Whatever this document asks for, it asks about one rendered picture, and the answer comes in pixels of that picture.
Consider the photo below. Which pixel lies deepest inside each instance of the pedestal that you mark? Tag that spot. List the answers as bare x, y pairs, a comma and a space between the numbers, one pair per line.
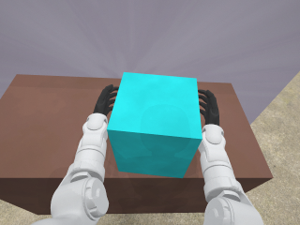
41, 125

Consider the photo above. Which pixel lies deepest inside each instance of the robot right forearm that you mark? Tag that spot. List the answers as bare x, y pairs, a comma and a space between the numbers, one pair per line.
217, 170

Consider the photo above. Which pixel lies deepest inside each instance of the robot left forearm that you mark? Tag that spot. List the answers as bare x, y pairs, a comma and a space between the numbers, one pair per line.
91, 151

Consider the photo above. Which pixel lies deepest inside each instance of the left robot hand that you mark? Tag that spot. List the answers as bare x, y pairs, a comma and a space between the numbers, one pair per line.
104, 101

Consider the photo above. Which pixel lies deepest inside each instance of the right robot hand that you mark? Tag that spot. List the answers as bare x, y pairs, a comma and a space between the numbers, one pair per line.
211, 113

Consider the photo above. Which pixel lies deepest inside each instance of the carton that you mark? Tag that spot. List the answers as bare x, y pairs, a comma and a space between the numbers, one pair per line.
155, 126

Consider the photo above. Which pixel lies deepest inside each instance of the robot right upper arm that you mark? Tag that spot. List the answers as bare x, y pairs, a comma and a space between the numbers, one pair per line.
224, 211

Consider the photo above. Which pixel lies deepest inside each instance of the robot left upper arm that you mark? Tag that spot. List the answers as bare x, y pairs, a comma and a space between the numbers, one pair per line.
81, 202

